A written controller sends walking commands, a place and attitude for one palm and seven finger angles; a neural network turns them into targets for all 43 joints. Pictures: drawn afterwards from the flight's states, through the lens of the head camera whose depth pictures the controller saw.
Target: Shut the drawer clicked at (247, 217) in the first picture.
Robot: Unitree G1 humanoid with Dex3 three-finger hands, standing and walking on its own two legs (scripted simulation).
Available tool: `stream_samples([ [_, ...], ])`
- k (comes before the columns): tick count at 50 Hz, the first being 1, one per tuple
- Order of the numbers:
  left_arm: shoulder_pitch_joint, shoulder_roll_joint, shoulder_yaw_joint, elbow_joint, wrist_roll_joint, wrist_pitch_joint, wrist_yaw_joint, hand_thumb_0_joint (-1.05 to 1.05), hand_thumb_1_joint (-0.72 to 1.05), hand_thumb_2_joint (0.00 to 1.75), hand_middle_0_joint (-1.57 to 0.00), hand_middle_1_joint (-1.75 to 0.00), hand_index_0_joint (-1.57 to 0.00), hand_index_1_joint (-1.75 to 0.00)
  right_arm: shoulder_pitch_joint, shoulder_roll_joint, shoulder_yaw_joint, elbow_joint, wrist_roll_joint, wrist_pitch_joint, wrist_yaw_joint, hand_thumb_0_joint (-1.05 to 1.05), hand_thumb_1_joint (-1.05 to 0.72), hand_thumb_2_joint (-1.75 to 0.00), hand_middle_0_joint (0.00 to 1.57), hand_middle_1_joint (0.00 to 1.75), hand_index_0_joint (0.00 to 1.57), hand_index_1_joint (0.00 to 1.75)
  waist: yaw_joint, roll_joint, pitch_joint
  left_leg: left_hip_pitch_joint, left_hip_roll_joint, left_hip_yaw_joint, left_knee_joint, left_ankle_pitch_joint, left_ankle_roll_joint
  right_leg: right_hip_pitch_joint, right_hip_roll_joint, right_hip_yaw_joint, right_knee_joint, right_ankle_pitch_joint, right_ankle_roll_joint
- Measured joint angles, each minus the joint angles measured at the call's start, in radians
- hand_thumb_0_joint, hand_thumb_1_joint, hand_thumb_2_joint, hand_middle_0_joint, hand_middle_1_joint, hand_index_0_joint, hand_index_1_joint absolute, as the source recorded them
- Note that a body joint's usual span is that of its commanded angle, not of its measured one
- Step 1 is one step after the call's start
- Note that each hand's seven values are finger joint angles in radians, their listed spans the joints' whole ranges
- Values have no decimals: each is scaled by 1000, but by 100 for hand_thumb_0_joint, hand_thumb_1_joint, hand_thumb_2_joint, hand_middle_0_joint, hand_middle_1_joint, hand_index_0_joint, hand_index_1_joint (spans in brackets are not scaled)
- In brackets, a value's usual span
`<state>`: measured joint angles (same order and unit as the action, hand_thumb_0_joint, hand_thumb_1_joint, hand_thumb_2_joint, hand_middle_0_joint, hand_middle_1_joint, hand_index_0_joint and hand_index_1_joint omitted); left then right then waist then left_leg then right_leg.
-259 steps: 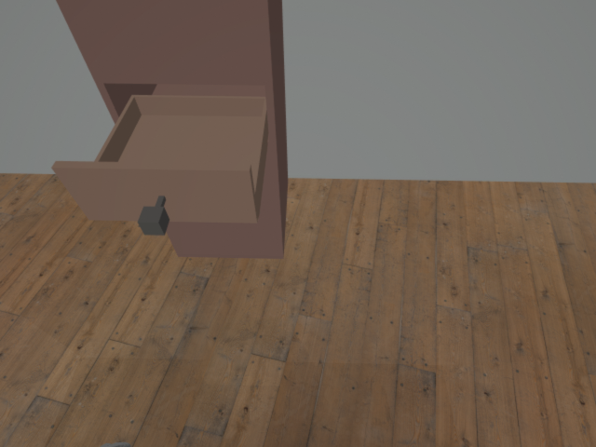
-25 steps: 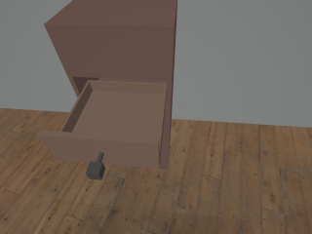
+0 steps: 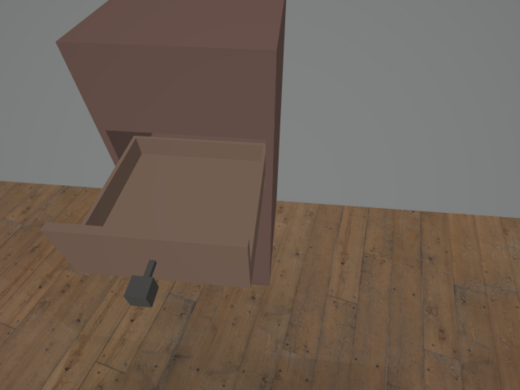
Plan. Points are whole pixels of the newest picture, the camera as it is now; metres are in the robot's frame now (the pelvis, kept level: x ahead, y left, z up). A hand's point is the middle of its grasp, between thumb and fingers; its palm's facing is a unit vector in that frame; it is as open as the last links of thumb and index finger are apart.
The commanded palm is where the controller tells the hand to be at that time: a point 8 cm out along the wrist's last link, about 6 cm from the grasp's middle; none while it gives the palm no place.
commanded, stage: look again from close up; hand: left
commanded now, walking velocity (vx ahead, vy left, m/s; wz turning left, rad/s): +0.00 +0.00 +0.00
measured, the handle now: (145, 281) +0.32 +0.25 -0.08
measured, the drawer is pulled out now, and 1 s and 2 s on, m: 0.30 0.30 0.30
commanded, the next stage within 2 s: raise the hand and make a fist in 0.06 s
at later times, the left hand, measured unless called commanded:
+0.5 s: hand (156, 379) +0.15 +0.16 -0.03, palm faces -0.06 -1.00 -0.04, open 6.4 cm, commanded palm +0.10 +0.24 -0.05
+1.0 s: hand (131, 381) +0.14 +0.20 -0.03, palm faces -0.02 -1.00 -0.05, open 3.8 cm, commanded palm +0.11 +0.25 -0.02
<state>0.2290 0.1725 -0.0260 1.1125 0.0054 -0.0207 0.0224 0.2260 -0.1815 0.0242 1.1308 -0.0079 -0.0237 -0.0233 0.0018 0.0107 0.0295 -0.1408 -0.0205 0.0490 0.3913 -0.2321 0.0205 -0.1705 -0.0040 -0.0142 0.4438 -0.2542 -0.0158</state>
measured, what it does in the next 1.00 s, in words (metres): lowers itself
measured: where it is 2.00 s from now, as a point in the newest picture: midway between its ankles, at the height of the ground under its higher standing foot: outside the picture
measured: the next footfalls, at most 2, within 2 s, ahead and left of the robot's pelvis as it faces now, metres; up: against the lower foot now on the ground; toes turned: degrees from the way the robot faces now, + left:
none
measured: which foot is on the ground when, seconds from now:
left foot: down 0.00-1.00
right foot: down 0.00-1.00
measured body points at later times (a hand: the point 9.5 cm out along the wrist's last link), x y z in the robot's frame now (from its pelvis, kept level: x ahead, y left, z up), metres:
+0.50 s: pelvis -0.03 -0.02 -0.07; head +0.00 -0.02 +0.38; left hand +0.14 +0.22 -0.03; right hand +0.19 -0.28 -0.10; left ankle -0.01 +0.11 -0.74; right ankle -0.01 -0.11 -0.74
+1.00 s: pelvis -0.05 +0.00 -0.08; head +0.00 +0.00 +0.37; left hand +0.14 +0.25 -0.02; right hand +0.12 -0.22 -0.17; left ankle -0.01 +0.11 -0.74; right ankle -0.01 -0.11 -0.74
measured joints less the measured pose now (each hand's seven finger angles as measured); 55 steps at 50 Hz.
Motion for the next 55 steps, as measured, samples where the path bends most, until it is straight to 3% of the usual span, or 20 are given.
stream_samples([
  [9,18,-8,2,-1,3,-8,10,1,90,90,-20,-30,-20,-30,2,0,-4,1,3,6,0,0,-91,-90,20,30,20,29,1,7,0,-13,18,-8,21,-8,-15,3,17,-9,-8,1,-11],
  [10,68,-11,28,-150,-39,42,9,1,91,90,-20,-30,-21,-30,19,-2,-3,-43,15,-1,-3,0,-91,-90,20,30,20,29,1,8,5,-23,22,-10,39,-18,-16,-5,21,-11,1,0,-12],
  [12,183,-7,52,-499,-95,21,29,2,91,90,-21,-31,-21,-31,71,-8,-7,-136,29,-85,-31,1,-91,-90,20,30,20,30,12,1,-1,-33,17,-10,52,-26,-14,-23,15,-12,35,-16,-16],
  [14,223,-13,64,-726,-142,-38,37,2,92,90,-22,-32,-22,-32,89,-26,-18,-208,36,-159,-43,1,-91,-90,20,30,20,30,-5,12,-22,-73,8,-31,94,-35,-13,-52,4,-33,74,-37,-15],
  [17,175,-19,122,-848,-194,-203,-34,2,91,90,-25,-35,-25,-35,54,-52,-40,-307,23,-218,-36,1,-91,-90,20,30,20,30,-27,21,-72,-205,3,-47,210,-70,-14,-175,-5,-51,183,-76,-16],
  [22,156,2,183,-890,-261,-521,-299,1,91,90,-32,-43,-32,-43,-44,-75,-78,-479,21,-268,7,1,-91,-90,20,30,20,30,-18,-11,-153,-464,18,-24,460,-153,-25,-448,3,-30,445,-165,-31],
  [24,176,16,192,-895,-279,-584,-414,1,91,90,-36,-47,-36,-47,-76,-87,-89,-539,29,-275,15,1,-91,-90,20,30,20,30,-8,-23,-169,-551,22,-23,562,-196,-27,-536,6,-29,543,-202,-34],
  [26,206,25,200,-910,-305,-571,-484,1,90,90,-40,-51,-40,-51,-97,-96,-98,-589,39,-268,9,1,-91,-90,20,30,20,30,3,-33,-177,-616,23,-28,645,-238,-28,-597,5,-34,619,-234,-39],
  [28,239,27,209,-940,-328,-525,-502,1,90,90,-44,-55,-44,-55,-107,-103,-101,-627,44,-261,-3,1,-91,-90,20,30,20,29,18,-32,-178,-663,26,-41,707,-248,-29,-635,7,-47,672,-257,-39],
  [31,284,25,220,-1014,-333,-475,-464,2,90,90,-50,-62,-50,-62,-107,-97,-96,-648,43,-252,-19,1,-91,-90,20,30,19,29,38,-23,-173,-707,30,-68,776,-289,-30,-659,10,-73,713,-277,-43],
  [35,285,44,205,-1124,-305,-455,-419,2,90,90,-57,-70,-57,-70,-91,-68,-57,-631,35,-242,-31,1,-91,-90,20,30,19,29,51,-4,-163,-741,34,-100,819,-298,-31,-671,15,-105,725,-278,-44],
  [39,227,68,193,-1156,-294,-402,-423,2,90,90,-65,-79,-65,-79,-68,-22,-10,-591,42,-224,-33,1,-91,-90,20,30,20,30,38,15,-154,-753,37,-109,814,-285,-28,-674,19,-114,705,-259,-40],
  [45,216,82,208,-1161,-301,-296,-389,2,89,90,-77,-92,-77,-92,4,19,17,-561,48,-200,-34,1,-90,-90,20,30,20,30,-5,31,-153,-716,37,-86,747,-255,-15,-645,19,-91,640,-222,-27],
  [55,291,80,219,-1190,-304,-344,-346,2,90,90,-97,-113,-97,-113,55,-49,-24,-556,52,-222,-33,1,-90,-90,20,30,20,30,-24,23,-158,-685,25,-62,707,-249,6,-618,9,-67,602,-212,-5],
])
